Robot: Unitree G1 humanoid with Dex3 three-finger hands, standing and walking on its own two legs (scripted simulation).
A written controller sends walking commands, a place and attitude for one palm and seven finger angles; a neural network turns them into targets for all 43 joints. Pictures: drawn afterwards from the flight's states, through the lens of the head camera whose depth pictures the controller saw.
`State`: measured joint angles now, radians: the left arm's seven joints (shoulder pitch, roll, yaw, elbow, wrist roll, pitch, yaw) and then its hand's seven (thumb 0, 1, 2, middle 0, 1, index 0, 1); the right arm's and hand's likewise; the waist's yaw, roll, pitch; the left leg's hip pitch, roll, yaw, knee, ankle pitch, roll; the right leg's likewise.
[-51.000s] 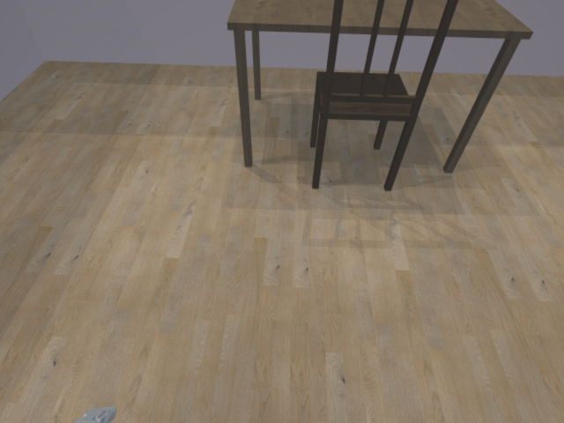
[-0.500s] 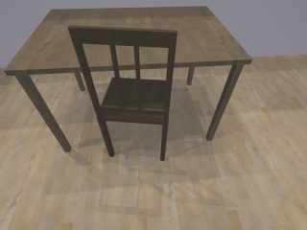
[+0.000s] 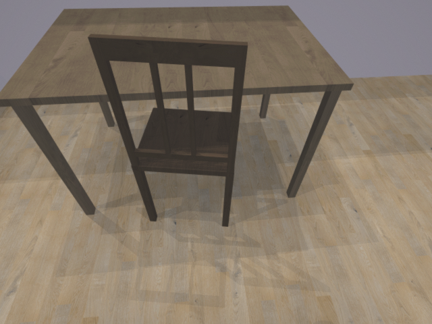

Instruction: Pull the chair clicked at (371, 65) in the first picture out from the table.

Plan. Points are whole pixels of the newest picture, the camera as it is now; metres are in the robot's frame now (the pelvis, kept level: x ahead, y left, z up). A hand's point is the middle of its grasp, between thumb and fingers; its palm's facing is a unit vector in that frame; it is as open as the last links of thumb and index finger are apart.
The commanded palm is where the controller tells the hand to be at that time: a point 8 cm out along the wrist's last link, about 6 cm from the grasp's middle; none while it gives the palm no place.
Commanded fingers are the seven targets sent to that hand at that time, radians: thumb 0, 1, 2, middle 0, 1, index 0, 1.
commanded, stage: look to check the result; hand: left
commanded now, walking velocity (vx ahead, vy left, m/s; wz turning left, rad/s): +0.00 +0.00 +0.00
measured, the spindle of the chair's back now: (161, 113) +0.73 +0.21 -0.06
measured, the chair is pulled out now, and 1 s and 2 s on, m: -0.05 -0.05 -0.05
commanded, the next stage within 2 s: turn to face it in 0.56 s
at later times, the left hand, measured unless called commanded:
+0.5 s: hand out of the picture +0.00 +0.16 -0.18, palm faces +0.03 -0.98 -0.17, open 7.3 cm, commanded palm none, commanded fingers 0.00 0.90 0.90 -0.20 -0.30 -0.20 -0.30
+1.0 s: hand out of the picture +0.00 +0.17 -0.18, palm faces +0.08 -0.98 -0.18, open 7.4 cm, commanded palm none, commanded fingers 0.00 0.90 0.90 -0.20 -0.30 -0.20 -0.30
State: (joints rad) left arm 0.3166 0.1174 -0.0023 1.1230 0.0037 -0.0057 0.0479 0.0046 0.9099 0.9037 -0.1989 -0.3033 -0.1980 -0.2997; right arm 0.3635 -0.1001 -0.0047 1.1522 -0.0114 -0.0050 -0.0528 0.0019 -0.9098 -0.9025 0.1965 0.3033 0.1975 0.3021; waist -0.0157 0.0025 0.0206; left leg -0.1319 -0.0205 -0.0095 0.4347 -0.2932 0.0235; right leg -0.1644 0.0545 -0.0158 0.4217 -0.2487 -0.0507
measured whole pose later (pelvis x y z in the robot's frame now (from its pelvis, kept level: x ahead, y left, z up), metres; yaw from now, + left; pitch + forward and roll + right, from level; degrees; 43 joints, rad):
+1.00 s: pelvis +0.01 +0.01 +0.00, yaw +3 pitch +0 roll +0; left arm 0.30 0.14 0.01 1.09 0.00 0.00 0.05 0.01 0.91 0.90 -0.20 -0.30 -0.20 -0.30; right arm 0.34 -0.10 -0.01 1.14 -0.01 0.00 -0.05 0.00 -0.91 -0.90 0.20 0.30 0.20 0.30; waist -0.02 -0.01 0.04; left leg -0.14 -0.05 -0.04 0.46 -0.32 0.04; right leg -0.16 0.02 -0.05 0.46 -0.30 -0.03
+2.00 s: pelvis +0.25 -0.01 -0.01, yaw +10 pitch +1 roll +2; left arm 0.16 0.16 0.06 0.95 0.02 -0.01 0.05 -0.01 0.95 0.90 -0.20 -0.30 -0.20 -0.30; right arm 0.23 -0.16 -0.06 1.01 -0.01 0.03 -0.03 0.00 -0.91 -0.90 0.19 0.30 0.20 0.30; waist -0.02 -0.01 0.12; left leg -0.47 0.01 -0.02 0.99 -0.49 -0.01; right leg -0.33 0.01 -0.06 0.53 -0.23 -0.08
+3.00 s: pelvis +0.30 -0.02 +0.00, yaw +9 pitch -1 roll +0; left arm 0.18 0.16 0.00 1.04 0.00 -0.02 0.04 -0.01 0.94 0.90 -0.20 -0.30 -0.20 -0.30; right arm 0.34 -0.13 -0.02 1.16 -0.02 0.01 -0.03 0.00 -0.91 -0.90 0.20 0.30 0.20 0.30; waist -0.04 0.01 0.02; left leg -0.15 0.08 -0.03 0.41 -0.25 -0.08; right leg -0.14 0.03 -0.05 0.43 -0.28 -0.05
